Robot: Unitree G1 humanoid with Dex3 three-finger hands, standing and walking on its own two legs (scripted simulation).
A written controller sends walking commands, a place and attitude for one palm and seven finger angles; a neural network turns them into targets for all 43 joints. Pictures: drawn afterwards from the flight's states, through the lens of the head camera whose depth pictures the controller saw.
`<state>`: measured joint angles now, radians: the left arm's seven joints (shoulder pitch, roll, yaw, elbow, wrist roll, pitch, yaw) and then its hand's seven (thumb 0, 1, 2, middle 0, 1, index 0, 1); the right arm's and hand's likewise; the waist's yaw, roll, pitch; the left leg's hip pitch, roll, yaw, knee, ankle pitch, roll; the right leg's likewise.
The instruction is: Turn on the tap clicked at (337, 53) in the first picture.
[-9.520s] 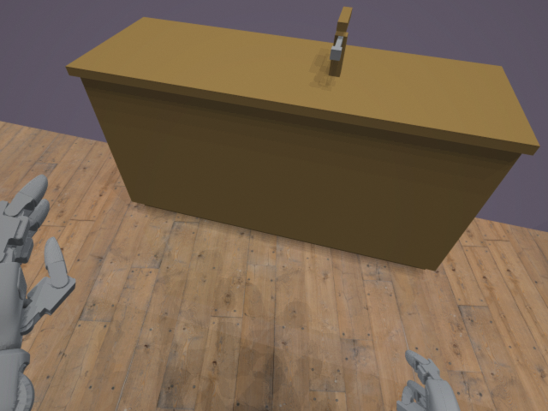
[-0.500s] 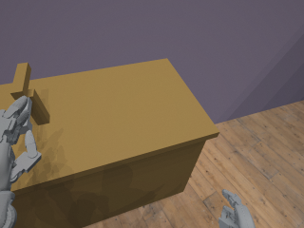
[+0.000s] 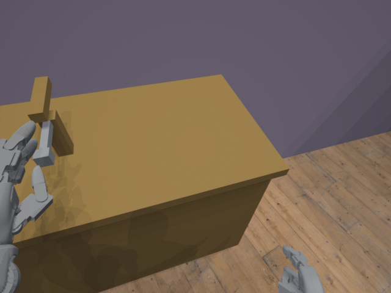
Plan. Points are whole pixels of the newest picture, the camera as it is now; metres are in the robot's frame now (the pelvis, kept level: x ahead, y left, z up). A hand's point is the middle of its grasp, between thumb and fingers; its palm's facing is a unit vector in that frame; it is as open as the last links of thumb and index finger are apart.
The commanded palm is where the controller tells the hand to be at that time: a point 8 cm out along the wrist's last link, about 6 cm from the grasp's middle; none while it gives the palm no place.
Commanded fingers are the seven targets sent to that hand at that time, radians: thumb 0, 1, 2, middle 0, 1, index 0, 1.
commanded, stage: come to a stop and stand still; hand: left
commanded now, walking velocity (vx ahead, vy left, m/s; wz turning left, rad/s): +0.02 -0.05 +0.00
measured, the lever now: (44, 157) +0.33 +0.34 +0.09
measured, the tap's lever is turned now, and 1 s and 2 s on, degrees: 0 0 0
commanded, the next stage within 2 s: look again from close up in 0.88 s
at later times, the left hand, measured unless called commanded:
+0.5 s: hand (36, 183) +0.23 +0.26 +0.17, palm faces +0.39 -0.82 -0.41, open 7.4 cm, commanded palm +0.15 +0.28 +0.17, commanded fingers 0.00 0.90 0.90 -0.20 -0.30 -0.20 -0.30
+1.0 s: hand (41, 197) +0.22 +0.26 +0.15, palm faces +0.34 -0.87 -0.36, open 7.4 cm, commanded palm +0.16 +0.29 +0.17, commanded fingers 0.00 0.90 0.90 -0.20 -0.30 -0.20 -0.30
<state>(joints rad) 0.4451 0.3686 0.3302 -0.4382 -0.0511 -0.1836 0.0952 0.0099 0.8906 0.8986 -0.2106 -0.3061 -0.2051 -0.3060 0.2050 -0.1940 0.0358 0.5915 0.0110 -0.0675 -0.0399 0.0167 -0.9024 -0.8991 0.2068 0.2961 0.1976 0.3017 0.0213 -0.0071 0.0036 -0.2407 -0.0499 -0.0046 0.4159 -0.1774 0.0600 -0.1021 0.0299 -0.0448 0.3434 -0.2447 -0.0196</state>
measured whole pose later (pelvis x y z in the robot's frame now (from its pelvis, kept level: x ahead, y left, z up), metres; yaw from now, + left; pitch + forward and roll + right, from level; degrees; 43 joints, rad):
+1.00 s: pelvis -0.01 +0.02 +0.00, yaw -1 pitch +1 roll -2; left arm 0.40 0.37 0.34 -0.42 -0.03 -0.24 0.08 0.01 0.89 0.90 -0.21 -0.31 -0.20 -0.31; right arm 0.20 -0.18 0.04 0.58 0.00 -0.13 -0.03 0.02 -0.90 -0.90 0.21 0.30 0.20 0.30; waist 0.02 -0.03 0.02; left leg -0.28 -0.05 0.02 0.45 -0.18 0.08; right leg -0.14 0.02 -0.03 0.37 -0.24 0.00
